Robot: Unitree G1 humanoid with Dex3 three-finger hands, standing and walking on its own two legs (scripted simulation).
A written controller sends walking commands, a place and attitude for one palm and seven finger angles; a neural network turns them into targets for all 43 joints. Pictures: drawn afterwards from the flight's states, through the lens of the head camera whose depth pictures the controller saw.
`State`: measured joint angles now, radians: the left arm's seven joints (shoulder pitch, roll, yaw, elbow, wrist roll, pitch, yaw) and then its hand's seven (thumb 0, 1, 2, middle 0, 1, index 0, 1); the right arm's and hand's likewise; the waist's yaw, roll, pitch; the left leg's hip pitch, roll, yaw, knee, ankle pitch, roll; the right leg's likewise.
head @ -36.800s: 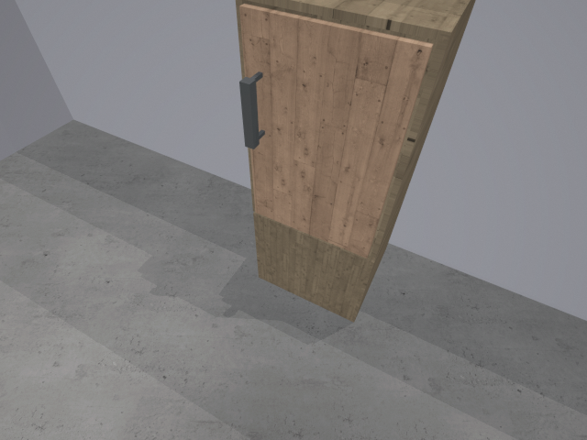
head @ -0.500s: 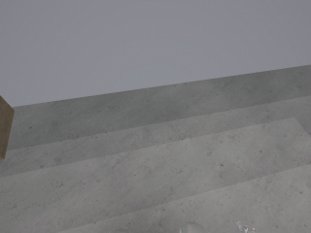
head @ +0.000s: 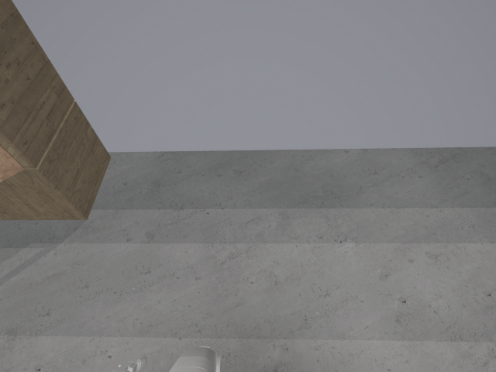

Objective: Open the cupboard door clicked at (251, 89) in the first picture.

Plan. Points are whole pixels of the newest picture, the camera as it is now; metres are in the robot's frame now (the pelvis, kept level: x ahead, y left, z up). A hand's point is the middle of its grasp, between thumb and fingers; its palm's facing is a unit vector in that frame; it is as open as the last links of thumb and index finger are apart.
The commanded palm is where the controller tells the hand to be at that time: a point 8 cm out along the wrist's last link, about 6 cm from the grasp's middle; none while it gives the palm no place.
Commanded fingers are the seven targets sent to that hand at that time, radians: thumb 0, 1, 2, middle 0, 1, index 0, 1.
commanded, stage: turn to face it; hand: left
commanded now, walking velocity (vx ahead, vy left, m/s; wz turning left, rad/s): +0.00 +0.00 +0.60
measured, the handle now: out of the picture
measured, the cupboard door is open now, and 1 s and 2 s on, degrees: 45 45 45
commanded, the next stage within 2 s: take the last steps up to it in 1.18 s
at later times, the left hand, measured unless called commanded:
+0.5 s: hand out of the picture +0.05 +0.24 -0.16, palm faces +0.30 -0.91 -0.28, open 7.4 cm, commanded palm none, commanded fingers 0.00 0.90 0.90 -0.20 -0.30 -0.20 -0.30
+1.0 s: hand out of the picture -0.06 +0.20 -0.19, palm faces +0.59 -0.77 -0.24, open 7.3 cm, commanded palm none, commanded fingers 0.00 0.90 0.90 -0.20 -0.30 -0.20 -0.30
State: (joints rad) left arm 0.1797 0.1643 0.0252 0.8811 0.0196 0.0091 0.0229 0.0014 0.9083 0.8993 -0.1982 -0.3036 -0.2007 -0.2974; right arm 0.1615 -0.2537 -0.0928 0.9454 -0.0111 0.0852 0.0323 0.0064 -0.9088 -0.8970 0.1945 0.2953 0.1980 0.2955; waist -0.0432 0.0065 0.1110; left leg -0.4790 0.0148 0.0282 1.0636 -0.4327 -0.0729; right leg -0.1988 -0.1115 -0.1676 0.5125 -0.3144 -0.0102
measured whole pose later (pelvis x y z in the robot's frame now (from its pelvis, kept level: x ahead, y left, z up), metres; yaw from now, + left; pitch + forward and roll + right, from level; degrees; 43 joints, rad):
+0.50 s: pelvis +0.02 +0.00 -0.01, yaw +17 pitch +1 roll +0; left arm 0.16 0.25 0.07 0.87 0.01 0.05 0.01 0.00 0.91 0.90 -0.19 -0.30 -0.20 -0.30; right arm 0.16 -0.23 -0.06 0.91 -0.02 0.05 0.02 0.00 -0.90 -0.90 0.20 0.30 0.20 0.30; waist -0.01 0.01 0.09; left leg -0.30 -0.01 -0.07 0.54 -0.25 0.00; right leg -0.39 -0.06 -0.02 0.80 -0.41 0.07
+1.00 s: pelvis +0.03 +0.00 -0.02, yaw +35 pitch +1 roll +1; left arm 0.22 0.25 0.07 0.95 0.01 0.06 0.02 0.00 0.91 0.90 -0.20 -0.30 -0.20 -0.30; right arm 0.11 -0.21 -0.06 0.90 -0.02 0.03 0.01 0.00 -0.91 -0.90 0.20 0.30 0.20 0.30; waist 0.01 -0.06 0.10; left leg -0.32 0.00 0.07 0.64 -0.33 0.03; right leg -0.39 -0.14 -0.09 1.01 -0.55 0.06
